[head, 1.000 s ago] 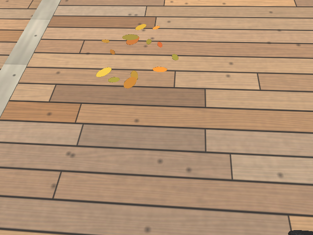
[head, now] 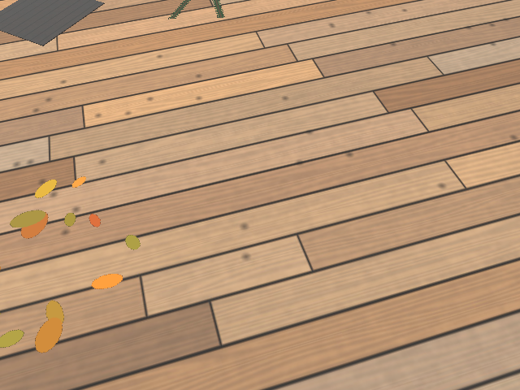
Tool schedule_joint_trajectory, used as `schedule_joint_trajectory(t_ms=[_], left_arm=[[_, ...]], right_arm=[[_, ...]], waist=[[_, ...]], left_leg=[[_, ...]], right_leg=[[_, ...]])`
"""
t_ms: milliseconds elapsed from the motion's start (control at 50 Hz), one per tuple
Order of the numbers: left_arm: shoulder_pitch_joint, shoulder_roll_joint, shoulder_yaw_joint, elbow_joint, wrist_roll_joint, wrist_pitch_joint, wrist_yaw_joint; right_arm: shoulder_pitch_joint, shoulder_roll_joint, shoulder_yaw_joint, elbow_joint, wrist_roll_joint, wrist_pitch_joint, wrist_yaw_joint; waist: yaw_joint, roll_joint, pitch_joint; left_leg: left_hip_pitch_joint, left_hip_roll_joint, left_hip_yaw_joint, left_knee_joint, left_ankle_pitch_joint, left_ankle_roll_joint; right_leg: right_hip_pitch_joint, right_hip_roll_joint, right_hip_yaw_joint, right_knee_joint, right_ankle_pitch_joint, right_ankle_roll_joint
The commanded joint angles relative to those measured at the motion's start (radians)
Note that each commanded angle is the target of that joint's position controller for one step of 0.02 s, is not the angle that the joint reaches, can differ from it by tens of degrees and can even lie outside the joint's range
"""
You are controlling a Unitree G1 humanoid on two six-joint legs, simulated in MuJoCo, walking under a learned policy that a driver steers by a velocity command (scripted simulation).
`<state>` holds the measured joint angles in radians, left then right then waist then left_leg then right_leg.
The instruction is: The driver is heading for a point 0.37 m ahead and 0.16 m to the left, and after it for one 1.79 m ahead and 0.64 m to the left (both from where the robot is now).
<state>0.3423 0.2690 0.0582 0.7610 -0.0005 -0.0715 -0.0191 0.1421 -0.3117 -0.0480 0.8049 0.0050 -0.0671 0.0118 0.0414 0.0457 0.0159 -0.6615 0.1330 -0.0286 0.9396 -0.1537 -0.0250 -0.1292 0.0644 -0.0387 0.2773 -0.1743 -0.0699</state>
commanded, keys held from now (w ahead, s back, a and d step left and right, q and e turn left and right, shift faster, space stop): w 0.10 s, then w+q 0.14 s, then q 0.74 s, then no key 0.02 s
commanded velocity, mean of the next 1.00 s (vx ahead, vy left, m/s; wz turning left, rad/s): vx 0.23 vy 0.00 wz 0.39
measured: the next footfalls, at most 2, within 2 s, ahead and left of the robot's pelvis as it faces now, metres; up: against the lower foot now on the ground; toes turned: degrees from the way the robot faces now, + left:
left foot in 0.26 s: +0.32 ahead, +0.15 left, +0.00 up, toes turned +4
right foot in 0.76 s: +0.48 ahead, -0.02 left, +0.00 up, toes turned +26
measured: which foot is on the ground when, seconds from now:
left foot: up 0.00-0.24, down 0.26-0.76, up 0.78-1.00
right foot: down 0.00-0.26, up 0.28-0.74, down 0.76-1.00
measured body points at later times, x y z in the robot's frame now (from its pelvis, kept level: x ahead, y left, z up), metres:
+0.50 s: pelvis +0.25 +0.08 -0.01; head +0.30 +0.10 +0.44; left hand +0.37 +0.37 -0.11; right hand +0.39 -0.19 -0.11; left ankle +0.28 +0.15 -0.75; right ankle +0.33 -0.09 -0.67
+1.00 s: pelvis +0.35 +0.06 -0.01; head +0.40 +0.06 +0.44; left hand +0.36 +0.37 -0.10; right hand +0.62 -0.14 -0.12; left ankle +0.28 +0.17 -0.68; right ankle +0.44 -0.04 -0.75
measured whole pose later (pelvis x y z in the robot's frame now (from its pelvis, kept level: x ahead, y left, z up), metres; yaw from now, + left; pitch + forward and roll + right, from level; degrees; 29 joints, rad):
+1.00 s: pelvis +0.35 +0.06 -0.01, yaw +28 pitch +2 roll +0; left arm 0.13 0.26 0.06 0.71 0.02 0.00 0.04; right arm 0.18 -0.34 -0.09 0.68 0.02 0.07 -0.02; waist 0.01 0.04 0.06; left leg -0.49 0.00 -0.05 1.01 -0.43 -0.10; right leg -0.29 -0.03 -0.03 0.43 -0.17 -0.01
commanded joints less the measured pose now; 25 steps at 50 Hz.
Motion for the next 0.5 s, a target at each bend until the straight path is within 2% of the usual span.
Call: schedule_joint_trajectory(t_ms=[20,60,100,160,200,220,240,260,280,300,320,340,360,380,420,460,500], left_arm=[[-0.053,0.156,0.037,-0.057,-0.003,-0.020,0.013],[-0.016,0.173,0.042,-0.034,-0.009,-0.017,0.017],[0.023,0.184,0.045,-0.006,-0.015,-0.012,0.018],[0.032,0.194,0.053,0.024,-0.017,0.000,0.024],[0.019,0.201,0.057,0.033,-0.015,0.009,0.030],[0.001,0.207,0.059,0.031,-0.012,0.016,0.035],[-0.007,0.196,0.054,0.025,-0.006,0.025,0.041],[0.012,0.170,0.039,-0.001,0.015,0.028,0.054],[0.124,0.063,0.004,-0.034,0.029,0.009,0.043],[0.096,0.113,0.008,-0.014,0.016,-0.017,0.034],[0.015,0.162,0.020,-0.037,-0.014,-0.033,0.025],[-0.043,0.160,0.017,-0.049,-0.014,-0.039,0.029],[-0.086,0.166,0.024,-0.058,0.003,-0.035,0.039],[-0.089,0.169,0.029,-0.066,0.011,-0.023,0.047],[-0.057,0.137,0.026,-0.070,0.012,0.007,0.055],[-0.057,0.118,0.022,-0.075,0.013,0.025,0.065],[-0.096,0.111,0.020,-0.087,0.016,0.035,0.070]], right_arm=[[-0.041,-0.032,-0.001,-0.056,-0.002,-0.009,0.007],[-0.111,-0.024,0.006,-0.072,0.003,-0.016,0.016],[-0.162,-0.031,0.007,-0.090,0.008,-0.020,0.025],[-0.184,-0.050,0.004,-0.108,0.013,-0.021,0.042],[-0.151,-0.069,-0.003,-0.108,0.013,-0.020,0.049],[-0.088,-0.089,-0.015,-0.095,0.011,-0.018,0.048],[0.044,-0.125,-0.040,-0.056,0.008,-0.015,0.042],[0.181,-0.195,-0.065,-0.032,0.005,-0.011,0.033],[0.224,-0.292,-0.085,-0.033,-0.006,-0.008,0.032],[0.222,-0.209,-0.062,-0.046,0.006,-0.008,0.035],[0.166,-0.175,-0.051,-0.061,0.003,-0.010,0.032],[0.115,-0.156,-0.048,-0.076,0.004,-0.009,0.028],[0.072,-0.135,-0.044,-0.085,0.007,-0.003,0.023],[0.053,-0.121,-0.039,-0.092,-0.002,0.001,0.018],[0.040,-0.126,-0.044,-0.102,-0.011,0.007,0.013],[0.043,-0.154,-0.055,-0.104,-0.007,0.011,0.002],[0.051,-0.165,-0.060,-0.104,0.005,0.024,-0.013]], waist=[[-0.021,-0.098,0.023],[0.007,-0.097,0.039],[0.026,-0.098,0.052],[0.020,-0.105,0.055],[-0.007,-0.118,0.028],[-0.044,-0.129,-0.018],[-0.106,-0.115,-0.101],[-0.149,-0.031,-0.210],[-0.081,0.224,-0.320],[-0.115,0.162,-0.394],[-0.118,0.103,-0.281],[-0.101,0.013,-0.203],[-0.080,-0.041,-0.133],[-0.049,-0.026,-0.117],[-0.015,0.016,-0.123],[-0.005,0.025,-0.132],[-0.013,0.031,-0.144]], left_leg=[[0.010,0.000,-0.005,-0.179,0.184,-0.008],[0.046,-0.027,0.017,-0.286,0.257,-0.003],[0.047,-0.041,0.015,-0.345,0.266,0.008],[0.015,-0.050,0.009,-0.395,0.189,0.054],[0.072,-0.079,0.029,-0.405,0.101,0.088],[0.172,-0.116,0.061,-0.412,0.077,0.109],[0.353,-0.162,0.091,-0.423,0.083,0.134],[0.615,-0.068,-0.057,-0.398,0.215,0.176],[0.964,0.170,-0.569,-0.481,0.169,0.376],[1.029,0.208,-0.717,-0.577,0.242,0.398],[0.933,0.179,-0.556,-0.565,0.354,0.357],[0.805,0.139,-0.429,-0.552,0.486,0.330],[0.679,0.104,-0.339,-0.562,0.583,0.312],[0.579,0.080,-0.295,-0.580,0.636,0.300],[0.487,0.054,-0.259,-0.604,0.697,0.306],[0.449,0.039,-0.233,-0.611,0.715,0.307],[0.440,0.026,-0.233,-0.604,0.653,0.289]], right_leg=[[-0.032,-0.244,0.133,-0.153,0.215,-0.158],[-0.024,-0.242,0.110,-0.156,0.179,-0.144],[0.027,-0.267,0.116,-0.141,0.160,-0.139],[0.154,-0.320,0.096,-0.095,0.206,-0.114],[0.211,-0.331,0.066,-0.025,0.372,-0.086],[0.221,-0.316,0.035,0.063,0.550,-0.065],[0.190,-0.271,-0.016,0.241,0.679,-0.034],[0.024,-0.219,-0.062,0.515,0.519,0.016],[-0.407,-0.019,-0.039,0.910,-0.102,0.109],[-0.516,-0.002,0.126,1.039,-0.421,0.109],[-0.571,-0.050,0.149,1.077,-0.384,0.099],[-0.561,-0.089,0.132,1.036,-0.323,0.096],[-0.542,-0.117,0.116,0.972,-0.282,0.103],[-0.475,-0.136,0.119,0.927,-0.251,0.106],[-0.409,-0.128,0.116,0.861,-0.227,0.125],[-0.404,-0.110,0.108,0.777,-0.180,0.143],[-0.408,-0.095,0.113,0.688,-0.107,0.158]])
